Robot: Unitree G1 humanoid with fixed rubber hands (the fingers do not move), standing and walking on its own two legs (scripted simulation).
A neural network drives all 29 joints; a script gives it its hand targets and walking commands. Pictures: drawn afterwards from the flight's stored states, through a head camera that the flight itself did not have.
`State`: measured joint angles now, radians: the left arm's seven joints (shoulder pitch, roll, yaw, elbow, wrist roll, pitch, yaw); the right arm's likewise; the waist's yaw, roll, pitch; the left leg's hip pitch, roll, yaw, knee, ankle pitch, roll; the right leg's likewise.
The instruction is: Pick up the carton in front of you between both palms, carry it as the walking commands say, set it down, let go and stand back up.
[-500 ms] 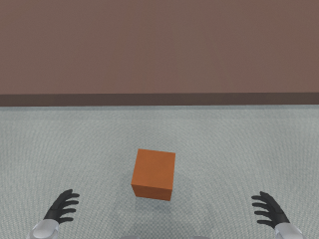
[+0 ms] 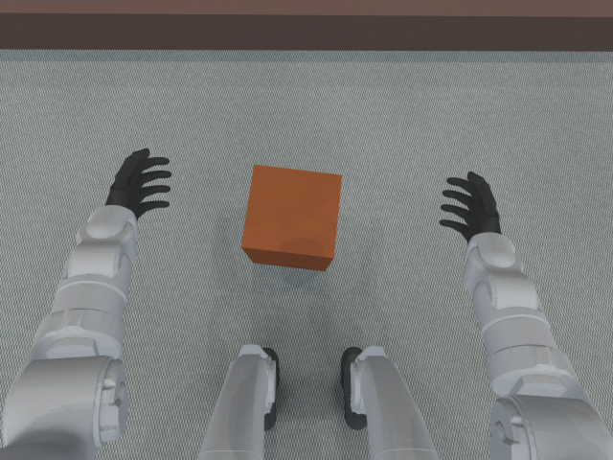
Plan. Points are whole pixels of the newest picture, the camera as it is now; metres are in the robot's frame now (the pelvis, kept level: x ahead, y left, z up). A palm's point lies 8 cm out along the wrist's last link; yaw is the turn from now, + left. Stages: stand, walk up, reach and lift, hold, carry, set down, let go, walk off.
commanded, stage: reach and lift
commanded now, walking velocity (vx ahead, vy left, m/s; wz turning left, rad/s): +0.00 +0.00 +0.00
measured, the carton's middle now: (293, 223) +0.52 +0.04 -0.56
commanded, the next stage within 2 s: none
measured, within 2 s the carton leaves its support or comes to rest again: neither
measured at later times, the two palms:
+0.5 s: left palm (176, 139) +0.55 +0.22 -0.16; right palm (413, 169) +0.51 -0.16 -0.17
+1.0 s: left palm (210, 201) +0.53 +0.22 -0.40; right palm (381, 216) +0.50 -0.16 -0.40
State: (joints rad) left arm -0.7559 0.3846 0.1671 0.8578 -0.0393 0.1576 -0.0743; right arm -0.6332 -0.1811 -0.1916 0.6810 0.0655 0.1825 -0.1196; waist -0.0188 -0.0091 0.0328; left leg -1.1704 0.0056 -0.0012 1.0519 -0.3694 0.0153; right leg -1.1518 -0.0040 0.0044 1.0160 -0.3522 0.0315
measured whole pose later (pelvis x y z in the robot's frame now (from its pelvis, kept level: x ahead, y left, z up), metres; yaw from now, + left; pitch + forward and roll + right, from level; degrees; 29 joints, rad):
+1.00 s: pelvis -0.05 -0.01 -0.25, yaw -2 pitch +45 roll -5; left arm -1.57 0.54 0.07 1.14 -0.12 0.15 -0.02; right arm -1.39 -0.20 -0.26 0.89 0.15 0.17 -0.22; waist -0.03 -0.04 0.23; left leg -2.21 -0.02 -0.08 1.97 -0.54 -0.02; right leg -2.17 0.05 0.00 1.92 -0.54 0.06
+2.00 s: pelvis -0.05 +0.00 -0.32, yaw -2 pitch +34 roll -4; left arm -1.72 0.46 0.07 1.21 -0.04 0.21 -0.05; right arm -1.57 -0.14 -0.43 0.99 -0.02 0.21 -0.14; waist 0.01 -0.04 0.48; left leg -2.23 -0.01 -0.05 2.24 -0.61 0.01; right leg -2.19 0.08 0.02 2.19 -0.61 0.09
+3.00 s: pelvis -0.04 -0.02 -0.14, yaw +3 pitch +41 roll -2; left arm -0.99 0.04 0.40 0.67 0.24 0.44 -0.03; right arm -0.91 0.12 -0.52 0.53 -0.22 0.42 -0.08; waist 0.00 -0.03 -0.20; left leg -1.83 -0.04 -0.07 1.59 -0.47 -0.03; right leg -1.80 0.06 0.05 1.58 -0.50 0.05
